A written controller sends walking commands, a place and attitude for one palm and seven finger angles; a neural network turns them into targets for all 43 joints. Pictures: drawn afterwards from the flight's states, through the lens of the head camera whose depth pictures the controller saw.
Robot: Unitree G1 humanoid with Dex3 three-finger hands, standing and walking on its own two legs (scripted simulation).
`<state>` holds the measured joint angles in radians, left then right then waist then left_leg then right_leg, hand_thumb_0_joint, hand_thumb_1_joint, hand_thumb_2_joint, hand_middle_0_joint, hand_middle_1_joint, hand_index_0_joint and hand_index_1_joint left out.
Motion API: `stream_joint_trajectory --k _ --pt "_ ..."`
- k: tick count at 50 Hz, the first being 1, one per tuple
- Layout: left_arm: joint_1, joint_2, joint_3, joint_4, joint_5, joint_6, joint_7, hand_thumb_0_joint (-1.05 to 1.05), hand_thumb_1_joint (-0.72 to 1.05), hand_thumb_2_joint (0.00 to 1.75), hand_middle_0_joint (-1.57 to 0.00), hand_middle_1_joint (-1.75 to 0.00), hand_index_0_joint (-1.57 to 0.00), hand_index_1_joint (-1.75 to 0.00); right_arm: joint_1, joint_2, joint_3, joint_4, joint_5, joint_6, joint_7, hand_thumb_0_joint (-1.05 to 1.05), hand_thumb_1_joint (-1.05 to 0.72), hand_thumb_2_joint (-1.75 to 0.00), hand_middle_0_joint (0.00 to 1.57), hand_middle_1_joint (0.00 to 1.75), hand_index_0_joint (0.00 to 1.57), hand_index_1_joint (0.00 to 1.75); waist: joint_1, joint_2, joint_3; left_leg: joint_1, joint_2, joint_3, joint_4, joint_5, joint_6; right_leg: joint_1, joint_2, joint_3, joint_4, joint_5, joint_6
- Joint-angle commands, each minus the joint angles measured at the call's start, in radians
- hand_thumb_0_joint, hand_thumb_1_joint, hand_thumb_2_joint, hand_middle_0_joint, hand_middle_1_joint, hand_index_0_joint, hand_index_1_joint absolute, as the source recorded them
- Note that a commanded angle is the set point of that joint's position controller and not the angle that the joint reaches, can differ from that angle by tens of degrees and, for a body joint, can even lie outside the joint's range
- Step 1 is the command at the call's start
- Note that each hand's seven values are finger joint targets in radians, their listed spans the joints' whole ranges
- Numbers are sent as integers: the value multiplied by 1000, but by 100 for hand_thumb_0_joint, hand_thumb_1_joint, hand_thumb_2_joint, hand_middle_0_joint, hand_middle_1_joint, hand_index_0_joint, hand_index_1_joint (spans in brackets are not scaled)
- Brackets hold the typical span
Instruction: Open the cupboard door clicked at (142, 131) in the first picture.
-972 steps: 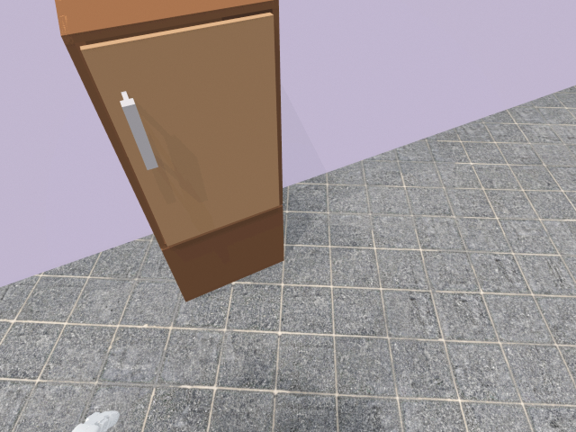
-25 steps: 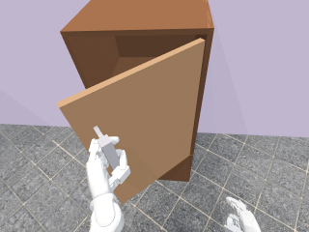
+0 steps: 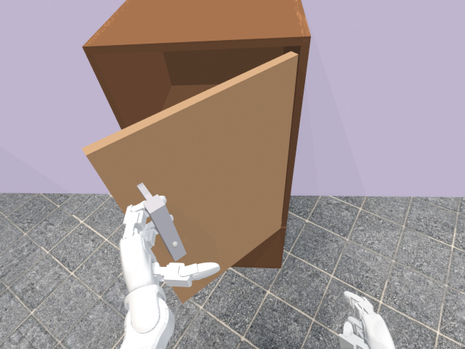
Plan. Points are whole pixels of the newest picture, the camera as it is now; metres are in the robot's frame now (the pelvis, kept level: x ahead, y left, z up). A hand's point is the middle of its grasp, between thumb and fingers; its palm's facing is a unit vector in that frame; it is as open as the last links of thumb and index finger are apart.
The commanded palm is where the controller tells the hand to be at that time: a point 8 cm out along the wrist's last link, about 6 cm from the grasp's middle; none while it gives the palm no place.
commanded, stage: open thumb and fingers to let go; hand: left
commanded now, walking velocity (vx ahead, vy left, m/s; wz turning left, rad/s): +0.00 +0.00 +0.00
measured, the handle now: (161, 222) +0.31 +0.14 +0.07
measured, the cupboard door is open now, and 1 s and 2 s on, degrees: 41 41 41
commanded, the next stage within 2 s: slide the hand sideways off the handle in 0.20 s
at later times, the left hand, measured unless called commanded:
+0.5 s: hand (160, 262) +0.24 +0.13 +0.07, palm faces -0.16 -0.99 -0.05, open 16.2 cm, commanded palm +0.22 +0.17 +0.07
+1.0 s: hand (141, 280) +0.21 +0.15 +0.07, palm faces -0.08 -1.00 +0.01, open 16.2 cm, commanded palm +0.18 +0.21 +0.07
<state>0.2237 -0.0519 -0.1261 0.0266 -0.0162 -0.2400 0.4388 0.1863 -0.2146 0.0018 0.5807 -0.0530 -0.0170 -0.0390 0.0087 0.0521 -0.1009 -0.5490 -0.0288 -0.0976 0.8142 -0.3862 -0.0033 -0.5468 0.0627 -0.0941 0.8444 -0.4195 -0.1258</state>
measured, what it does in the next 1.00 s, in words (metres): shifts its weight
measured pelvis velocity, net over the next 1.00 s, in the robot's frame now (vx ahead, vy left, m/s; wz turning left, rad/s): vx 0.00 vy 0.10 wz -0.05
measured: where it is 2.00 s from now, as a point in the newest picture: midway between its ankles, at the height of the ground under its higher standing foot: outside the picture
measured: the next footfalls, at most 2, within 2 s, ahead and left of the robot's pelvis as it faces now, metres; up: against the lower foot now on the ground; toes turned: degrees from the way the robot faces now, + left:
none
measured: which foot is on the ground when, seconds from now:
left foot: down 0.00-1.00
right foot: down 0.00-1.00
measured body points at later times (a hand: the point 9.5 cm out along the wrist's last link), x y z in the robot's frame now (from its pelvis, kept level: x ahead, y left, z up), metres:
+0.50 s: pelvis +0.00 +0.07 +0.00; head +0.01 +0.06 +0.45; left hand +0.25 +0.18 +0.07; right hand +0.17 -0.15 -0.09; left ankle +0.02 +0.17 -0.70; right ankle +0.01 -0.03 -0.70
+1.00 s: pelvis +0.00 +0.10 -0.02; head +0.02 +0.09 +0.43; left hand +0.21 +0.20 +0.07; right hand +0.19 -0.11 -0.08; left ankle +0.02 +0.17 -0.70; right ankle +0.01 -0.03 -0.70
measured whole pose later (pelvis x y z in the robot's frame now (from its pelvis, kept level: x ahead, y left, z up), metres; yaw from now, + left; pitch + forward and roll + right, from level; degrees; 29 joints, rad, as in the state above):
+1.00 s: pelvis +0.00 +0.10 -0.02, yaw -3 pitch +7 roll -2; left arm 0.47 0.07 -0.31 -0.31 0.02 -0.17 0.14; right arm 0.25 -0.19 0.06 0.39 -0.01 -0.02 0.01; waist 0.02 0.05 -0.10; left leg -0.63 -0.07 -0.02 0.98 -0.47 0.07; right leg -0.60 0.02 -0.02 0.94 -0.46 0.00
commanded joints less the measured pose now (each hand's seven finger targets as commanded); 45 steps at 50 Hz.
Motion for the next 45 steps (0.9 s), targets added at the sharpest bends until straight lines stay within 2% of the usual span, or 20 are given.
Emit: stream_joint_trajectory --k 1,9,13,15,16,17,18,19,20,21,23,25,27,29,31,33,35,38,41,45 --pt "-163 22 27 -229 14 -58 5 0 -50 30 -22 -70 -22 -70 -99 -61 -15 -174 3 -54 -4 0 -90 -90 20 30 20 30 -6 -170 -171 -39 -16 37 -14 73 24 222 -176 291 -264 294 166" --pt "-177 -17 -10 -188 50 -31 71 0 -50 30 -15 -30 -15 -30 -112 -54 -10 -188 -2 -47 2 0 -90 -90 20 30 20 30 -3 -159 -136 -18 -16 48 -21 55 26 147 -146 235 -261 147 141" --pt "-174 -38 -25 -182 74 -7 111 0 -50 30 -15 -30 -15 -30 -107 -53 -11 -198 -2 -39 10 0 -90 -90 20 30 20 30 7 -160 -147 3 -14 53 -37 71 27 131 -115 171 -229 130 121" --pt "-161 -81 -67 -206 77 1 119 0 -50 30 -15 -30 -15 -30 -114 -53 -10 -211 -3 -37 17 0 -90 -90 20 30 20 30 8 -119 -155 27 -10 60 -44 85 28 105 -92 124 -193 134 110" --pt "-200 16 -261 -211 174 -40 -88 0 -50 30 -15 -30 -15 -30 -69 -96 5 -184 1 -46 29 0 -90 -90 20 30 20 30 -77 -152 -84 34 -11 64 -40 107 44 48 -81 134 -154 230 108" --pt "-232 100 -167 -262 140 -77 -198 0 -50 30 -15 -30 -15 -30 -47 -93 -7 -209 12 -51 24 0 -90 -90 20 30 20 30 -45 -102 -161 45 -8 60 -35 135 50 84 -80 127 -128 270 97" --pt "-219 135 -161 -275 131 -95 -265 0 -50 30 -15 -30 -15 -30 -38 -98 -8 -219 15 -47 18 0 -90 -90 20 30 20 30 -34 -71 -185 57 -7 60 -36 164 52 107 -78 125 -110 303 88" --pt "-223 130 -180 -312 122 -108 -322 0 -50 30 -15 -30 -15 -30 -39 -91 -8 -232 19 -52 14 0 -90 -90 20 30 20 30 -28 -41 -220 87 -5 62 -36 183 52 112 -78 121 -103 321 87" --pt "-206 101 -219 -322 101 -112 -381 0 -50 30 -15 -30 -15 -30 -34 -91 -6 -244 28 -64 13 0 -90 -90 20 30 20 30 -39 -28 -214 108 -2 57 -38 184 51 92 -73 108 -100 306 85" --pt "-176 76 -231 -322 59 -109 -433 0 -50 30 -15 -30 -15 -30 -25 -89 -2 -260 37 -78 13 0 -90 -90 20 30 20 30 -39 -45 -202 119 2 49 -44 179 49 82 -64 92 -101 285 83" --pt "-121 6 -232 -333 -46 -79 -470 0 -50 30 -15 -30 -15 -30 -48 -86 6 -292 61 -99 10 0 -90 -90 20 30 20 30 -27 -71 -164 122 11 30 -72 138 39 71 -47 59 -112 202 81" --pt "-62 -12 -190 -362 -107 -52 -442 0 -50 30 -15 -30 -15 -30 -62 -87 7 -302 72 -122 10 0 -90 -90 20 30 20 30 -10 -107 -131 107 18 8 -93 93 27 52 -39 32 -111 135 87" --pt "-34 13 -147 -383 -94 -31 -382 0 -50 30 -15 -30 -15 -30 -60 -94 7 -306 68 -124 17 0 -90 -90 20 30 20 30 -4 -129 -114 86 22 -8 -102 68 19 28 -38 20 -92 99 88" --pt "17 53 -124 -413 -30 -26 -315 0 -50 30 -15 -30 -15 -30 -57 -94 5 -317 58 -114 32 0 -90 -90 20 30 20 30 14 -76 -112 77 28 -16 -105 85 8 8 -41 19 -54 92 80" --pt "10 49 -159 -432 45 -21 -268 0 -50 30 -15 -30 -15 -30 -38 -87 2 -323 45 -103 49 0 -90 -90 20 30 20 30 3 -35 -97 65 31 -18 -87 93 -2 -32 -46 22 -29 86 76" --pt "62 65 -164 -454 95 -19 -240 0 -50 30 -15 -30 -15 -30 -26 -87 -4 -331 39 -86 61 0 -90 -90 20 30 20 30 14 -26 -120 66 37 -25 -74 142 -12 -34 -43 26 -10 98 69" --pt "78 33 -212 -483 102 -19 -244 0 -50 30 -15 -30 -15 -30 -27 -81 -4 -347 40 -74 68 0 -90 -90 20 30 20 30 5 -29 -134 72 41 -25 -63 138 -16 -40 -43 24 -7 94 71" --pt "105 55 -189 -512 71 -19 -263 0 -50 30 -15 -30 -15 -30 -35 -85 -3 -355 47 -66 59 0 -90 -90 20 30 20 30 8 -49 -139 64 43 -37 -68 103 -15 -32 -36 26 -9 82 70" --pt "83 35 -229 -559 62 -13 -279 0 -50 30 -15 -30 -15 -30 -38 -84 1 -364 50 -63 53 0 -90 -90 20 30 20 30 -6 -25 -134 68 45 -51 -70 75 -18 -52 -38 24 -1 68 75" --pt "166 71 -185 -548 49 2 -290 0 -50 30 -15 -30 -15 -30 -32 -86 6 -367 51 -53 46 0 -90 -90 20 30 20 30 -2 -51 -111 44 42 -43 -70 65 -15 -44 -34 22 -8 68 76"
